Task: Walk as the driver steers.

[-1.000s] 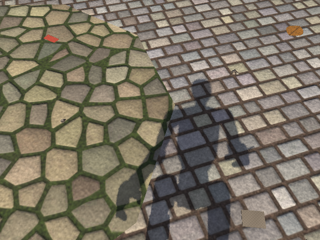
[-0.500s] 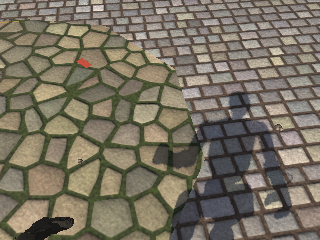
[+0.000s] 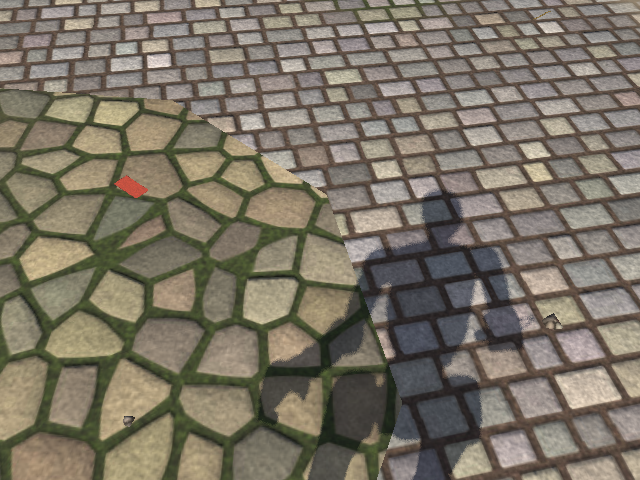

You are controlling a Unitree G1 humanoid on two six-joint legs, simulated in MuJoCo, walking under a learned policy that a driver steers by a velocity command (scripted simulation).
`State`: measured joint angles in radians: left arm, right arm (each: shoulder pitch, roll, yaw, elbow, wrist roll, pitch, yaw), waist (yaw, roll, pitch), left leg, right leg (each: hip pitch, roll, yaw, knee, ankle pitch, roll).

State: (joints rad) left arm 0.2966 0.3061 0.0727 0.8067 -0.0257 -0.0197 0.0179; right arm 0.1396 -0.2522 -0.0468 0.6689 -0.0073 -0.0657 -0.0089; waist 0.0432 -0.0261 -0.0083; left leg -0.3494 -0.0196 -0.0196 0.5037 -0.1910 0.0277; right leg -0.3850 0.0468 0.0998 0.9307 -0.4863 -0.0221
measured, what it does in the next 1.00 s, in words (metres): walks ahead, turning right: right foot, then left foot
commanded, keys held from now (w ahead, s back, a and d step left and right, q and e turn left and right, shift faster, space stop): w+e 0.94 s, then e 0.06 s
